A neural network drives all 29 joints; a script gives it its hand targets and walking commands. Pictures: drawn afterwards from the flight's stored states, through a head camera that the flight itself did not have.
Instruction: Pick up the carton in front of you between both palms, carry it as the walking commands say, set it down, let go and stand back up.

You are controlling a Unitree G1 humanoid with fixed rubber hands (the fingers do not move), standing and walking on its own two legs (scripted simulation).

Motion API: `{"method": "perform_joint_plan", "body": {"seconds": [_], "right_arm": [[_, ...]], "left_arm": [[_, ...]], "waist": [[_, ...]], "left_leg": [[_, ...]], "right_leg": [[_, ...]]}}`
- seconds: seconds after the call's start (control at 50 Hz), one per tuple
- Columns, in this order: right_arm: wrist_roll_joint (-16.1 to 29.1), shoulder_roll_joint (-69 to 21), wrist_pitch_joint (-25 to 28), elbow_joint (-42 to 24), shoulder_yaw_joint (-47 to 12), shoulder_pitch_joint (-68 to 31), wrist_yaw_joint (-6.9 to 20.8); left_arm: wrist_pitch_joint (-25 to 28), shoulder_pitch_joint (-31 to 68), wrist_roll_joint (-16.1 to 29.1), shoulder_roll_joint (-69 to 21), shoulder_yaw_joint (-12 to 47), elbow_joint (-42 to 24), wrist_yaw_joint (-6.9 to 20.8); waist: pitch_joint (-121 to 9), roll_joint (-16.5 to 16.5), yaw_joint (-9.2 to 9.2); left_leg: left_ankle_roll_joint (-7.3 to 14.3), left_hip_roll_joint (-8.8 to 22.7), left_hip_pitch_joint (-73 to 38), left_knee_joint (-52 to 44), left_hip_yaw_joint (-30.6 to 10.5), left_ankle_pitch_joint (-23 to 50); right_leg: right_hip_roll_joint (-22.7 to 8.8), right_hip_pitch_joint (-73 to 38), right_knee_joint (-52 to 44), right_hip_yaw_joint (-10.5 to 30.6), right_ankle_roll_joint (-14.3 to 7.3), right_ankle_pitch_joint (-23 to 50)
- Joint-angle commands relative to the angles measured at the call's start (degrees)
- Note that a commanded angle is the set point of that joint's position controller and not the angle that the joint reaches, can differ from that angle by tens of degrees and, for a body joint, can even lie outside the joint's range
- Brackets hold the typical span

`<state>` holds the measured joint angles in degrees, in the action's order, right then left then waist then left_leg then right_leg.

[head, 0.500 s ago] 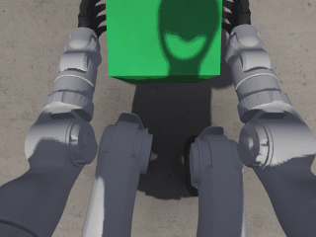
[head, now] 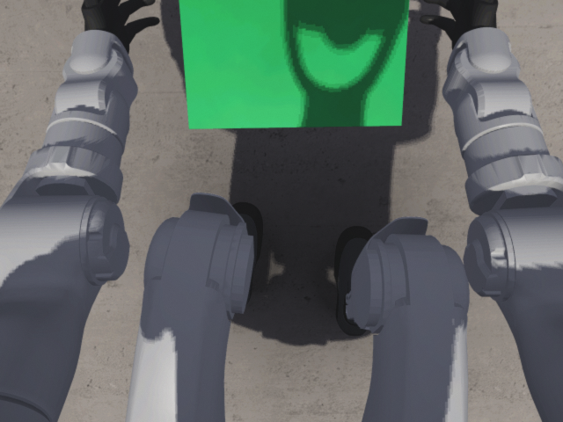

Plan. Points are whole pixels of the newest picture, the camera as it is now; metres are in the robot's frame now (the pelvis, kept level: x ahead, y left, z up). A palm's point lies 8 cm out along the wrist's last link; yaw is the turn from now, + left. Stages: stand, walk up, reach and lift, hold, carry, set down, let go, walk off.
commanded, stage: set down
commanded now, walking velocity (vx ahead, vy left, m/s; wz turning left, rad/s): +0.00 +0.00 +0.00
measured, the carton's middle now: (293, 46) +0.51 +0.05 -0.24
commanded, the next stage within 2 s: let go in 1.12 s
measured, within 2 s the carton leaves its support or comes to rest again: neither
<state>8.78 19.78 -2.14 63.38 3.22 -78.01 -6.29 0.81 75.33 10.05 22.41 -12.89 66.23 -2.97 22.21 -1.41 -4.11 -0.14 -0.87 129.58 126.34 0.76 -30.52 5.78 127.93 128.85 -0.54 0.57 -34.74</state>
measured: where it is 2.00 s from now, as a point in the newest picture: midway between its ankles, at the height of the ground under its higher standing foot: (294, 286)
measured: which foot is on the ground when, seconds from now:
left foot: down 0.00-1.00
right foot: down 0.00-1.00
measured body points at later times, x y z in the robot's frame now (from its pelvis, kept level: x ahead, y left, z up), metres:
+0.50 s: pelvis +0.01 +0.00 +0.09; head +0.33 +0.03 +0.40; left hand +0.51 +0.26 -0.04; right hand +0.56 -0.13 -0.03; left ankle +0.12 +0.12 -0.33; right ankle +0.11 -0.11 -0.33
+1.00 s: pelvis +0.03 +0.00 +0.22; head +0.33 +0.02 +0.56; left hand +0.51 +0.27 +0.12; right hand +0.56 -0.14 +0.12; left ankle +0.12 +0.12 -0.33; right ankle +0.10 -0.11 -0.33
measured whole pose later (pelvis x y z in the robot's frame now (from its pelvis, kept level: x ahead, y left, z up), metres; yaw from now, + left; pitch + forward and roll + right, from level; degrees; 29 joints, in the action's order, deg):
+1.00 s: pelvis +0.03 +0.00 +0.22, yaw +1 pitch +45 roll -1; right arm 0.5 12.7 -9.3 45.5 11.3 -57.7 -3.8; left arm -7.0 54.9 2.4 15.6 -18.5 45.8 1.0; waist -5.9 -1.8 -3.0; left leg 0.0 -2.6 103.2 81.3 -1.5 -23.4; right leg 4.0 101.0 83.1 1.2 0.0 -27.3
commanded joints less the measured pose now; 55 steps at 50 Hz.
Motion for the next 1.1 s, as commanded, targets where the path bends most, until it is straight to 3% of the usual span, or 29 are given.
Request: {"method": "perform_joint_plan", "body": {"seconds": [0.0, 0.02, 0.04, 0.06, 0.1, 0.14, 0.2, 0.24, 0.3, 0.32, 0.34, 0.36, 0.46, 0.48, 0.56, 0.62, 0.64, 0.66, 0.68, 0.78, 0.82, 0.88, 0.92, 0.96, 0.98, 1.02, 1.04, 1.06, 1.08], "right_arm": [[2.7, 4.1, 0.2, -7.2, -2.0, -16.9, 0.8], [4.1, 4.1, 0.2, -11.1, -2.4, -16.8, 0.3], [2.6, 4.0, 0.0, -9.4, -3.8, -14.4, 0.3], [1.8, 5.1, -0.1, -10.6, -1.2, -13.4, 0.1], [3.2, 5.7, -0.7, -16.8, -0.4, -14.5, -0.7], [0.3, 4.4, -1.5, -16.9, 0.5, -10.7, -1.4], [-0.5, 6.5, -3.9, -22.9, 4.2, -9.9, -2.1], [-0.2, 2.0, -5.2, -20.2, 2.6, -7.3, -1.7], [-3.3, 2.8, -5.1, -11.6, 6.6, -0.9, -0.8], [-2.3, 1.0, -4.2, -15.6, 5.7, -2.5, -0.6], [-4.7, 2.1, -4.3, -14.2, 8.5, -2.0, -0.4], [-5.3, 2.2, -4.0, -13.8, 7.6, -2.6, -0.2], [-4.9, 0.6, -4.2, -14.8, 7.2, -3.5, 0.3], [-6.5, 1.8, -4.4, -14.6, 8.7, -3.9, 0.3], [-5.8, 0.3, -5.6, -18.3, 6.2, -0.9, 0.5], [-5.5, 0.9, -5.9, -21.9, 7.8, -1.4, 0.7], [-5.4, 2.4, -6.3, -22.4, 8.1, 0.0, 0.8], [-7.0, 1.0, -6.6, -20.9, 8.9, 1.4, 1.0], [-5.7, 1.0, -6.4, -27.0, 7.5, 0.1, 1.2], [-6.3, -0.8, -7.0, -26.1, 7.0, 5.0, 1.3], [-8.4, 0.0, -6.7, -26.0, 8.8, 5.5, 1.8], [-7.9, -0.8, -6.1, -23.7, 9.9, 7.3, 2.0], [-9.4, -1.0, -5.8, -24.4, 9.9, 8.7, 2.5], [-7.7, -2.4, -5.7, -25.8, 7.7, 7.4, 2.9], [-8.6, -2.1, -5.8, -22.7, 9.1, 8.1, 3.1], [-9.5, -4.5, -5.3, -22.0, 9.1, 9.0, 3.1], [-10.7, -4.1, -4.7, -20.7, 11.0, 10.8, 2.9], [-9.5, -3.2, -4.4, -22.7, 9.3, 8.0, 3.3], [-9.7, -3.0, -4.4, -24.4, 9.7, 7.6, 3.4]], "left_arm": [[0.1, 14.9, 2.8, 5.4, 3.0, -4.6, 0.7], [0.1, 13.3, 3.8, 6.1, 3.4, -6.7, 0.3], [-0.2, 12.3, 3.2, 6.8, 1.0, -7.5, 0.1], [-0.5, 11.1, 4.0, 6.5, 3.0, -8.0, -0.1], [-1.0, 10.6, 3.2, 9.8, 1.4, -15.0, -1.1], [-2.0, 9.0, 3.5, 5.9, 2.6, -16.3, -1.7], [-4.2, 7.8, -0.1, 7.8, -1.0, -23.9, -2.8], [-5.6, 6.7, -1.4, 6.4, -0.4, -21.0, -2.8], [-6.2, 4.0, -1.7, 0.6, 0.7, -19.6, -1.3], [-5.8, 2.8, -2.4, 0.7, -1.4, -19.9, -1.2], [-5.8, 0.7, -3.4, 0.0, -0.2, -18.2, -0.9], [-5.3, 2.1, -3.6, 0.2, -2.5, -21.5, -0.8], [-5.2, 1.5, -4.3, 1.5, -3.2, -19.4, -0.2], [-5.6, 1.4, -2.7, 0.2, -2.8, -18.4, 0.4], [-6.6, -1.5, -4.2, 3.4, -4.4, -21.3, 0.6], [-7.3, 0.0, -3.5, 2.9, -2.4, -27.6, 1.2], [-7.6, -2.8, -4.3, 2.1, -3.8, -27.4, 1.2], [-8.0, -4.0, -4.1, 2.4, -2.6, -26.7, 1.4], [-8.0, -2.8, -5.7, 3.8, -5.1, -28.3, 1.4], [-7.3, -9.3, -6.9, 1.9, -6.7, -27.8, 3.1], [-7.7, -6.2, -6.0, 1.8, -6.2, -28.3, 3.3], [-6.9, -9.8, -6.2, 0.3, -5.9, -26.7, 4.0], [-6.9, -10.3, -7.2, -1.5, -4.7, -25.9, 3.9], [-6.3, -10.6, -9.7, 1.8, -8.5, -26.5, 4.0], [-6.6, -8.9, -8.7, 0.3, -6.5, -26.3, 4.0], [-5.8, -12.7, -9.2, -0.5, -7.3, -23.8, 4.7], [-5.7, -11.3, -8.2, -2.0, -6.8, -24.1, 4.7], [-5.4, -12.2, -8.6, -1.6, -7.0, -23.9, 4.8], [-5.3, -9.4, -9.4, 0.7, -7.3, -25.2, 4.7]], "waist": [[-64.8, -1.8, -2.20], [-70.3, -1.8, -2.72], [-70.7, -6.2, -5.24], [-75.0, -3.3, -1.77], [-86.5, -1.7, -3.46], [-88.8, -2.8, -0.99], [-91.9, 1.8, -2.14], [-82.2, 0.8, -2.91], [-69.8, 4.2, 1.22], [-73.1, 1.9, -0.99], [-71.9, 3.6, 1.01], [-71.9, 1.9, -1.53], [-73.7, -0.2, -2.22], [-74.2, -0.9, -0.41], [-83.5, -1.9, -2.06], [-89.0, 0.8, 0.58], [-89.1, 1.8, -1.72], [-88.2, 0.6, 0.66], [-87.4, 0.7, -2.44], [-88.6, -0.8, -3.23], [-88.8, -3.3, 1.07], [-82.8, 0.3, -1.51], [-81.3, 1.6, 1.50], [-81.4, -0.6, -2.25], [-80.9, 0.4, -0.68], [-76.1, -2.8, -1.36], [-76.8, -2.6, 1.73], [-79.5, -1.4, -2.12], [-78.3, -1.2, 0.48]], "left_leg": [[-1.4, 1.3, -27.5, -8.4, -0.3, 17.7], [-1.2, 1.1, -35.9, -8.9, -0.8, 19.3], [-0.8, 0.6, -33.2, -8.8, -0.5, 19.2], [-1.4, 0.2, -37.3, -10.4, -0.6, 21.0], [-1.4, 0.0, -44.6, -10.1, 0.0, 24.3], [-1.4, -1.1, -46.6, -11.6, 0.9, 25.4], [-1.2, -1.6, -50.8, -14.6, 1.3, 22.6], [-1.0, -2.0, -46.2, -17.4, 2.7, 18.9], [-1.6, -1.5, -42.2, -21.2, 1.1, 11.8], [-1.3, -1.7, -42.5, -21.9, 1.3, 14.0], [-1.4, -1.5, -42.6, -23.1, 0.2, 13.8], [-1.6, -2.3, -40.0, -24.4, 1.4, 14.2], [-1.9, -2.0, -39.9, -28.4, 1.2, 15.0], [-1.7, -1.9, -39.9, -29.3, 0.4, 13.8], [-1.6, -2.2, -47.6, -32.8, 1.8, 16.5], [-2.2, -2.6, -53.5, -35.2, 1.5, 21.7], [-2.4, -2.8, -55.9, -37.0, 2.5, 22.4], [-2.3, -2.6, -55.3, -38.3, 1.5, 21.3], [-1.6, -2.4, -56.7, -39.1, 1.7, 22.7], [-1.4, -3.1, -53.0, -42.7, 3.1, 27.7], [-1.4, -3.1, -56.6, -45.5, 1.3, 28.3], [-1.6, -2.9, -61.5, -49.2, 1.2, 27.4], [-2.3, -2.4, -63.4, -51.7, 1.0, 27.3], [-1.3, -2.6, -62.0, -54.2, 1.4, 26.2], [-1.8, -2.8, -61.9, -56.2, 0.9, 24.9], [-0.9, -2.4, -62.9, -58.5, 0.3, 25.2], [-1.4, -2.5, -63.3, -59.2, -0.2, 24.8], [-1.2, -2.4, -67.5, -60.2, -0.3, 29.6], [-1.5, -1.8, -66.8, -60.8, -0.1, 26.5]], "right_leg": [[-3.3, -27.1, -10.1, 1.1, 1.3, 15.9], [-3.0, -26.9, -10.9, 0.1, 1.3, 14.7], [-3.5, -30.0, -11.5, 0.6, 1.6, 14.6], [-2.8, -32.1, -11.2, -0.7, 1.6, 16.6], [-3.0, -35.1, -10.6, -1.1, 1.3, 19.0], [-1.6, -37.8, -13.1, -2.2, 1.0, 20.3], [-0.4, -35.2, -15.8, -2.7, 0.3, 16.1], [-0.1, -31.9, -18.9, -2.3, 0.3, 12.1], [-0.2, -22.1, -21.9, -3.0, -0.4, 4.7], [-0.3, -25.9, -22.5, -2.7, 0.0, 7.7], [-0.5, -24.1, -23.2, -2.9, -0.1, 8.5], [-0.7, -26.0, -24.4, -2.6, -0.1, 8.2], [-0.2, -30.0, -28.5, -2.4, 0.2, 10.3], [-0.6, -30.3, -29.2, -2.8, 0.4, 9.4], [0.1, -37.7, -33.9, -2.7, 0.7, 11.4], [0.5, -41.2, -36.4, -3.1, 0.4, 16.3], [0.3, -40.3, -37.9, -3.4, 0.7, 16.1], [0.3, -42.0, -39.3, -3.4, 0.5, 16.0], [0.2, -41.3, -40.2, -2.9, 0.8, 16.7], [-0.3, -54.0, -44.6, -0.4, 1.6, 25.4], [0.0, -54.2, -46.8, -1.5, 1.8, 25.5], [-0.4, -50.4, -51.0, -1.7, 1.7, 21.1], [-0.4, -50.7, -54.3, -1.3, 1.3, 22.1], [-0.9, -56.6, -56.9, 1.0, 1.6, 23.2], [-0.8, -58.6, -58.0, 0.5, 1.4, 22.2], [-1.2, -57.3, -60.6, -0.3, 2.3, 21.7], [-1.3, -58.6, -61.6, -0.1, 2.1, 22.7], [-1.5, -57.9, -61.7, -0.3, 1.9, 24.4], [-1.2, -60.1, -63.1, 0.2, 1.8, 23.6]]}}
